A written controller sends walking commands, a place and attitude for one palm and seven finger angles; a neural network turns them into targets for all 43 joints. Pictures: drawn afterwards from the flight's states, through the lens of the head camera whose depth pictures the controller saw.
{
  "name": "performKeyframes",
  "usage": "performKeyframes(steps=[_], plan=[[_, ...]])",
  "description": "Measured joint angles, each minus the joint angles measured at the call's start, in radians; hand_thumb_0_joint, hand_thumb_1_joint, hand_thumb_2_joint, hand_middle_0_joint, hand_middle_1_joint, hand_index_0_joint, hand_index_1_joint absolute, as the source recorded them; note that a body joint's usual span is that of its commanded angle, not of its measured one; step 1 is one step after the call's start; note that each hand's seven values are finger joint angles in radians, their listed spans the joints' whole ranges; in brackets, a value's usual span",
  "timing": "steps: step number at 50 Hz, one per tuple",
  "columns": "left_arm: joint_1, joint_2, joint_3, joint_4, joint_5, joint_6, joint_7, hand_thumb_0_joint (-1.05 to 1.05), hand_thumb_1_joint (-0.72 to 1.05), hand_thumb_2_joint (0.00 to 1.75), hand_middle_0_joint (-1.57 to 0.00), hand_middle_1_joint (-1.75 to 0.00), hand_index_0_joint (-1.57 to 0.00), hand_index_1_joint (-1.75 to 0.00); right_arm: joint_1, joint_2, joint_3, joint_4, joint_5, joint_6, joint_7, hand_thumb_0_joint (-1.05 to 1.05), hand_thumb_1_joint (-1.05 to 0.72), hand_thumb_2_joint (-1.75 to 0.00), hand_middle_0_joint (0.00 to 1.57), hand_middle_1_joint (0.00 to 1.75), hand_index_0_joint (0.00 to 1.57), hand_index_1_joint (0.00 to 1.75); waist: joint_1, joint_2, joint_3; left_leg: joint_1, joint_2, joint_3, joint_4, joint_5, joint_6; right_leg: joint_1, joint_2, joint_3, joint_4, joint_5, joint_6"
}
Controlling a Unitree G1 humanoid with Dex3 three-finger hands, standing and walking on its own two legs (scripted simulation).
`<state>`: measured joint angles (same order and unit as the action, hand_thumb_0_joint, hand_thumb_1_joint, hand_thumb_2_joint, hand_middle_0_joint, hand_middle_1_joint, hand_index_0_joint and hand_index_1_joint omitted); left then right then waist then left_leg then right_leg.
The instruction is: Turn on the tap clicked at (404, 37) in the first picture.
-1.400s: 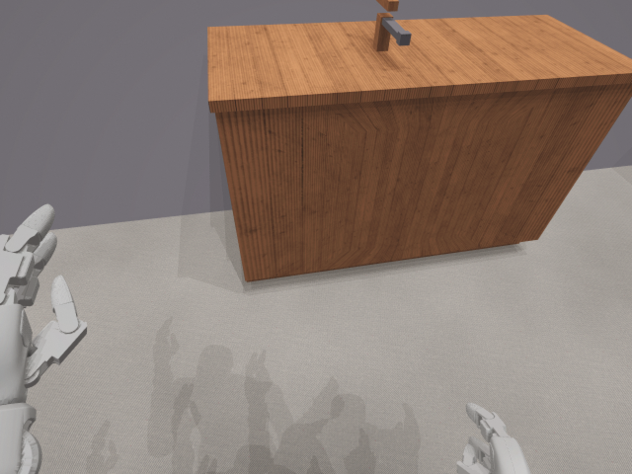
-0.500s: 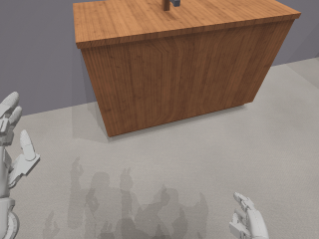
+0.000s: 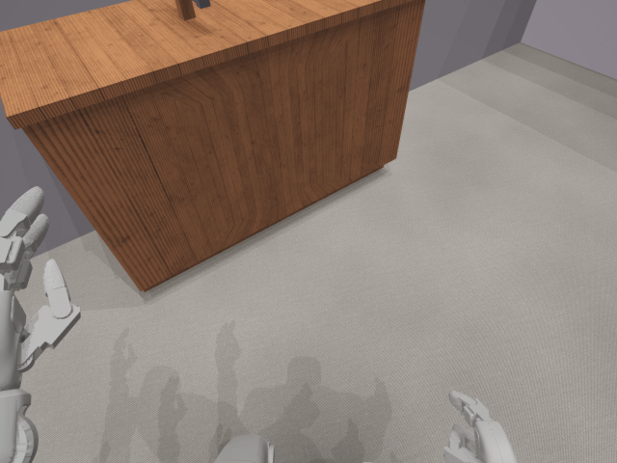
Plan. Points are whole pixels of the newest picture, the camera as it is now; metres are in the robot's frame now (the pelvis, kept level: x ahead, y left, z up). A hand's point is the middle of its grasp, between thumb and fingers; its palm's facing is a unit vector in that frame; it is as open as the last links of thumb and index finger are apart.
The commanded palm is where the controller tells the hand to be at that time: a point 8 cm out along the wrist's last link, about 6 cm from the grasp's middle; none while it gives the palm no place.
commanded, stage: walk to a spot facing it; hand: left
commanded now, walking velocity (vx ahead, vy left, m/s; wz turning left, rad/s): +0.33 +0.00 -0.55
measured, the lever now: (202, 0) +1.10 +0.33 +0.14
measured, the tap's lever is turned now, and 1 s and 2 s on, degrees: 0 0 0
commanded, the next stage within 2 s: turn to face it in 1.70 s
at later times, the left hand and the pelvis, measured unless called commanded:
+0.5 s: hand (196, 204) +0.34 +0.14 +0.19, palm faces +0.14 -0.87 -0.47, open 7.4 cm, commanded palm +0.29 +0.20 +0.20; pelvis +0.06 -0.02 +0.01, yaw -17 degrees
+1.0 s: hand (274, 127) +0.47 +0.07 +0.20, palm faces +0.14 -0.93 -0.35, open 7.4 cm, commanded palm +0.43 +0.12 +0.20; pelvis +0.18 -0.08 +0.01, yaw -21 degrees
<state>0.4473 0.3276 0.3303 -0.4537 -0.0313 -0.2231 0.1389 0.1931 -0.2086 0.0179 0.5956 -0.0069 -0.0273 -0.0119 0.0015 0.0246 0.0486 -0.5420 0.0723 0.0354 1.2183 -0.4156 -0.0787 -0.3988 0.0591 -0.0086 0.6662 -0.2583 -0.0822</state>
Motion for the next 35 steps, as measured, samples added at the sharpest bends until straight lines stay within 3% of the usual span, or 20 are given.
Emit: performKeyframes(steps=[3, 7, 11, 12, 14, 16, 18, 22, 25, 27, 29, 31, 33, 35], plan=[[0.052, 0.031, 0.009, -0.018, 0.001, -0.016, -0.004, 0.01, 0.89, 0.9, -0.21, -0.31, -0.22, -0.3, 0.018, -0.007, -0.009, 0.003, -0.003, 0.011, -0.007, 0.01, -0.9, -0.9, 0.2, 0.3, 0.21, 0.3, -0.008, -0.028, -0.031, 0.006, -0.008, 0.008, -0.1, 0.015, 0.003, 0.019, 0.01, 0.039, -0.097, 0.056, -0.006], [0.068, 0.059, 0.025, -0.028, 0.005, -0.037, 0.006, 0.01, 0.89, 0.9, -0.22, -0.31, -0.22, -0.3, 0.05, -0.031, -0.021, 0.008, -0.001, -0.001, -0.017, 0.01, -0.9, -0.9, 0.2, 0.3, 0.2, 0.3, 0.008, -0.063, -0.079, 0.093, -0.024, 0.034, -0.385, -0.009, 0.024, 0.02, 0.017, 0.098, -0.163, 0.094, -0.01], [0.031, 0.044, 0.028, -0.014, 0.007, -0.046, 0.016, 0.01, 0.89, 0.9, -0.21, -0.31, -0.22, -0.3, 0.066, -0.06, -0.029, -0.006, 0.006, -0.023, -0.032, 0.01, -0.91, -0.9, 0.2, 0.3, 0.2, 0.3, 0.018, -0.056, -0.109, 0.26, -0.027, 0.067, -0.698, 0.005, 0.068, -0.002, 0.044, 0.13, -0.113, 0.057, 0.01], [0.013, 0.04, 0.032, -0.004, 0.006, -0.047, 0.015, 0.01, 0.89, 0.9, -0.21, -0.31, -0.22, -0.3, 0.059, -0.057, -0.033, -0.01, 0.006, -0.028, -0.039, 0.01, -0.91, -0.9, 0.2, 0.3, 0.2, 0.3, 0.014, -0.058, -0.103, 0.276, -0.025, 0.073, -0.726, 0.094, 0.074, -0.019, 0.047, 0.131, -0.055, -0.009, 0.022], [-0.021, 0.033, 0.042, 0.033, 0.016, -0.046, 0.011, 0.01, 0.89, 0.9, -0.21, -0.31, -0.21, -0.3, 0.043, -0.032, -0.034, -0.005, 0.006, -0.035, -0.047, 0.01, -0.91, -0.9, 0.2, 0.3, 0.2, 0.3, 0.011, -0.07, -0.087, 0.296, -0.018, 0.1, -0.702, 0.148, 0.068, -0.081, 0.024, 0.076, 0.164, -0.119, 0.055], [-0.032, 0.028, 0.044, 0.061, 0.026, -0.036, 0.005, 0.01, 0.89, 0.9, -0.21, -0.31, -0.21, -0.3, 0.043, -0.005, -0.028, 0.001, 0.006, -0.045, -0.043, 0.01, -0.91, -0.9, 0.2, 0.3, 0.2, 0.3, -0.003, -0.061, -0.089, 0.323, 0.002, 0.114, -0.699, 0.121, 0.062, -0.145, -0.012, 0.008, 0.373, -0.139, 0.075], [-0.029, 0.02, 0.035, 0.061, 0.034, -0.024, 0.004, 0.01, 0.89, 0.9, -0.21, -0.31, -0.21, -0.3, 0.054, 0.018, -0.018, 0.005, 0.004, -0.057, -0.037, 0.01, -0.91, -0.9, 0.2, 0.3, 0.2, 0.3, -0.01, -0.04, -0.092, 0.349, 0.032, 0.123, -0.711, 0.104, 0.05, -0.183, -0.053, -0.043, 0.466, -0.123, 0.088], [0.001, 0.021, 0.025, 0.012, 0.046, -0.017, 0.001, 0.01, 0.9, 0.9, -0.21, -0.31, -0.21, -0.3, 0.075, 0.054, 0.006, 0.008, -0.002, -0.068, -0.03, 0.01, -0.9, -0.9, 0.2, 0.3, 0.2, 0.3, -0.005, 0.0, -0.071, 0.402, 0.102, 0.161, -0.732, 0.086, 0.009, -0.155, -0.112, -0.112, 0.295, -0.098, 0.099], [0.0, 0.056, 0.041, -0.009, 0.044, -0.02, -0.003, 0.01, 0.9, 0.9, -0.21, -0.31, -0.21, -0.3, 0.088, 0.07, 0.015, 0.002, -0.006, -0.073, -0.028, 0.01, -0.9, -0.9, 0.2, 0.3, 0.21, 0.3, -0.007, 0.026, -0.039, 0.414, 0.157, 0.178, -0.677, 0.038, -0.017, -0.068, -0.11, -0.161, 0.077, -0.076, 0.095], [-0.023, 0.108, 0.059, -0.027, 0.041, -0.012, -0.003, 0.01, 0.89, 0.9, -0.21, -0.31, -0.21, -0.3, 0.094, 0.077, 0.015, -0.006, 0.003, -0.071, -0.025, 0.01, -0.9, -0.9, 0.2, 0.31, 0.21, 0.3, -0.017, 0.014, -0.019, 0.353, 0.182, 0.163, -0.514, -0.023, 0.009, 0.001, -0.105, -0.166, -0.048, -0.007, 0.06], [-0.062, 0.104, 0.066, -0.034, 0.038, -0.015, -0.004, 0.01, 0.89, 0.9, -0.21, -0.31, -0.21, -0.3, 0.05, 0.054, 0.01, 0.021, 0.006, -0.053, -0.019, 0.01, -0.9, -0.9, 0.2, 0.31, 0.21, 0.3, -0.017, 0.019, 0.023, 0.229, 0.162, 0.072, -0.229, -0.078, 0.043, -0.032, -0.098, -0.161, 0.037, 0.021, 0.026], [-0.052, 0.079, 0.067, -0.049, 0.025, -0.013, -0.009, 0.01, 0.89, 0.9, -0.21, -0.31, -0.22, -0.3, 0.007, 0.025, -0.001, 0.052, 0.008, -0.025, -0.01, 0.01, -0.9, -0.9, 0.2, 0.31, 0.21, 0.3, -0.026, 0.022, 0.046, 0.121, 0.112, 0.01, -0.033, -0.088, 0.052, -0.03, -0.088, -0.149, 0.068, -0.024, 0.017], [-0.006, 0.061, 0.065, -0.077, 0.018, -0.011, -0.013, 0.01, 0.89, 0.9, -0.21, -0.31, -0.22, -0.3, -0.013, 0.0, -0.012, 0.062, 0.011, 0.0, -0.01, 0.01, -0.9, -0.9, 0.2, 0.3, 0.21, 0.3, -0.039, 0.02, 0.05, 0.035, 0.086, 0.0, 0.035, -0.057, 0.047, -0.005, -0.079, -0.142, 0.04, -0.035, 0.019], [0.048, 0.055, 0.064, -0.108, 0.016, -0.012, -0.013, 0.01, 0.89, 0.9, -0.21, -0.31, -0.22, -0.3, -0.015, -0.017, -0.023, 0.059, 0.011, 0.012, -0.018, 0.01, -0.9, -0.9, 0.2, 0.3, 0.21, 0.3, -0.044, 0.009, 0.043, -0.015, 0.078, 0.017, -0.025, -0.018, 0.044, 0.024, -0.072, -0.133, -0.009, -0.021, 0.025]])
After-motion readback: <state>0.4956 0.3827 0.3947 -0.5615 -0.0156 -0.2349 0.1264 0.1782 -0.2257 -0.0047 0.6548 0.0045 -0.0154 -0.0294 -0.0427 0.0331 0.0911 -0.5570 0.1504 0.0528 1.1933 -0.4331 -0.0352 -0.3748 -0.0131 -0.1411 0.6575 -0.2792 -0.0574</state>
